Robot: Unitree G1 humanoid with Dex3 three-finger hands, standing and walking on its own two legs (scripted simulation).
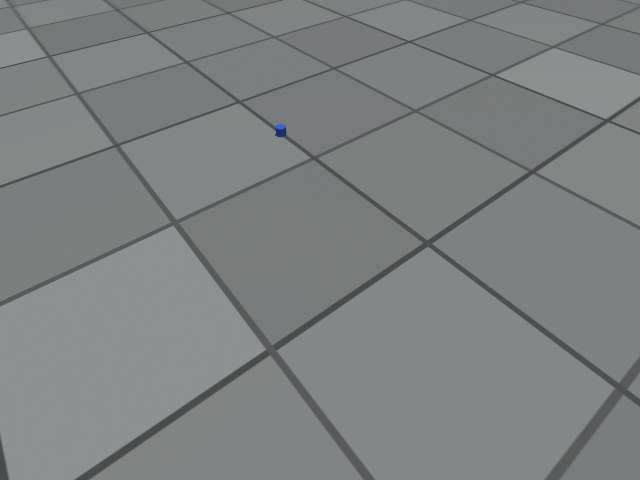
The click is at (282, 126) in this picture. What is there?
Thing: low tin
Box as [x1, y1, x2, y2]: [276, 124, 285, 136]
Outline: 279,124 276,126 276,134 278,136 285,135 285,126 283,124
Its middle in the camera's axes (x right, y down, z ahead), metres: -0.22 -0.67 +2.28
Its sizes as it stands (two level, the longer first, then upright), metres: 0.059 0.059 0.051
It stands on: the floor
